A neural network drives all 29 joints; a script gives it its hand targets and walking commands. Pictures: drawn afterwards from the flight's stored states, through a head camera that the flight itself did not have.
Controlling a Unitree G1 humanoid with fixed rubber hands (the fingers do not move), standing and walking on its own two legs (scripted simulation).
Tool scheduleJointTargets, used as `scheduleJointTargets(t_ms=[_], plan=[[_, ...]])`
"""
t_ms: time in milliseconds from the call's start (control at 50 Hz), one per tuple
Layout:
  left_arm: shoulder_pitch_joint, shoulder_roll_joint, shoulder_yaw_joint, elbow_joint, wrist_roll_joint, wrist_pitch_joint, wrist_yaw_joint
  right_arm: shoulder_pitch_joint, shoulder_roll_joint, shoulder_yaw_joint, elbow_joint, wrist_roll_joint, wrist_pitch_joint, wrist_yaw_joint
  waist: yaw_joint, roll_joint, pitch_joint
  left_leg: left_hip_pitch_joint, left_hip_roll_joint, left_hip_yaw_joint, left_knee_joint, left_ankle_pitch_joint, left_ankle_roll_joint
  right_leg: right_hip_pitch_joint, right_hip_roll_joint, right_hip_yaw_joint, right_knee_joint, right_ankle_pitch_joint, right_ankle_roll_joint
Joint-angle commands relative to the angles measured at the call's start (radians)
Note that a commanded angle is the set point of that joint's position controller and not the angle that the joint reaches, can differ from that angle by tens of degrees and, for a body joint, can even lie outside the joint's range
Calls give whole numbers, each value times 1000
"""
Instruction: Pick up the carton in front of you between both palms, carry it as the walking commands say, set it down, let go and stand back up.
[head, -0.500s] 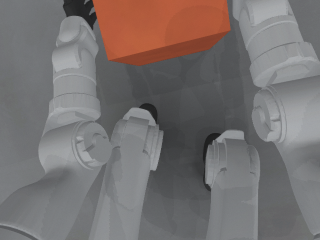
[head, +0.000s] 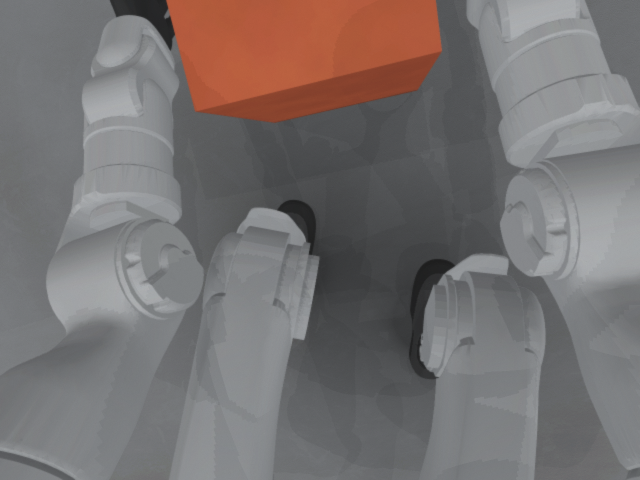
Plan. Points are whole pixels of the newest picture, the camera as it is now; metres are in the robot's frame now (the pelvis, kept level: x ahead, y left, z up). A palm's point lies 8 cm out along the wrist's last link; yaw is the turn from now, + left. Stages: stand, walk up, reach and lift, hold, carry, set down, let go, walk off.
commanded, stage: set down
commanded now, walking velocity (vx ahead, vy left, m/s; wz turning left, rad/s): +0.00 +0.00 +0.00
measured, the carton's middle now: (313, 2) +0.53 +0.12 -0.26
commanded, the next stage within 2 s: let go in 1.52 s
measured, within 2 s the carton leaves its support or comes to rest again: neither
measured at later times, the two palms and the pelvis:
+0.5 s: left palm (129, 30) +0.47 +0.29 -0.19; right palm out of the picture +0.60 -0.07 -0.20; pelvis -0.01 +0.01 -0.01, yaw +0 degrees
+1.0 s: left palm out of the picture +0.48 +0.29 -0.03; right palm out of the picture +0.62 -0.06 -0.03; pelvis -0.01 +0.02 +0.08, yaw +1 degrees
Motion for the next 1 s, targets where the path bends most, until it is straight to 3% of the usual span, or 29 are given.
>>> scheduleJointTargets(t_ms=[0, 140, 200, 260, 300, 420, 480, 560, 640, 740, 800, 880, 980], plan=[[-441, -535, -216, -39, -51, -16, -163, -245, 533, 81, -38, 11, -14, 132, 20, -192, -783, 384, -54, 134, -47, 302, 61, 304, -27, -23, -240, 315, -35], [-382, -459, -163, -10, -50, -37, -136, -259, 430, 92, -68, -2, -21, 114, 30, -192, -792, 391, -41, 148, -27, 308, 42, 378, -47, -7, -221, 353, -25], [-262, -217, -65, 37, -41, -76, -67, -256, 164, 94, -97, 12, -36, 63, 42, -195, -822, 423, -22, 158, -22, 319, 31, 431, -77, 1, -220, 359, -5], [-151, 139, -22, 75, -75, -144, 50, -290, -218, 106, -115, 63, -52, -24, 64, -194, -879, 464, -2, 164, -28, 350, 30, 455, -104, 7, -222, 354, 12], [-159, 190, -64, 114, -140, -170, 81, -341, -242, 168, -118, 126, -56, -36, 90, -224, -921, 470, 7, 167, -32, 372, 38, 478, -115, 14, -216, 364, 19], [-203, 196, -201, 93, -276, -196, 88, -415, -188, 329, -175, 311, -68, -1, 169, -275, -1069, 540, 25, 150, -43, 473, 62, 531, -131, 18, -177, 405, 24], [-208, 202, -236, 41, -316, -184, 101, -426, -238, 331, -183, 321, -57, 1, 163, -277, -1170, 623, 23, 147, -60, 504, 62, 565, -128, -7, -175, 385, 21], [-190, 214, -258, -58, -340, -151, 134, -420, -297, 279, -192, 279, -31, -6, 137, -277, -1305, 755, 7, 155, -99, 511, 62, 605, -109, -55, -197, 334, 17], [-146, 233, -269, -199, -334, -101, 178, -401, -331, 223, -231, 258, 7, -18, 131, -229, -1450, 924, -17, 175, -152, 523, 65, 616, -80, -96, -247, 285, 6], [-132, 152, -290, -249, -307, -44, 196, -320, -329, 146, -162, 232, 38, 7, 104, -145, -1310, 905, -31, 178, -243, 424, 51, 483, -69, -110, -336, 174, -16], [-130, 112, -293, -255, -292, -28, 190, -292, -327, 112, -132, 209, 38, 26, 88, -123, -1257, 889, -33, 173, -289, 396, 46, 445, -69, -108, -386, 153, -24], [-105, 89, -278, -259, -272, -13, 182, -276, -331, 80, -125, 176, 38, 40, 84, -128, -1265, 893, -38, 172, -347, 390, 41, 471, -65, -107, -450, 158, -28], [-57, 92, -243, -297, -247, 4, 174, -267, -316, 68, -173, 149, 50, 50, 102, -177, -1352, 904, -46, 184, -421, 427, 43, 597, -54, -108, -528, 219, -21]])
